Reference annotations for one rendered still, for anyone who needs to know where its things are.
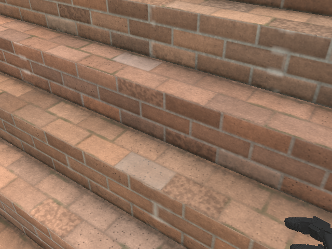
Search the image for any robot right hand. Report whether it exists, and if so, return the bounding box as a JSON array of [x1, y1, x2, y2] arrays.
[[284, 216, 332, 249]]

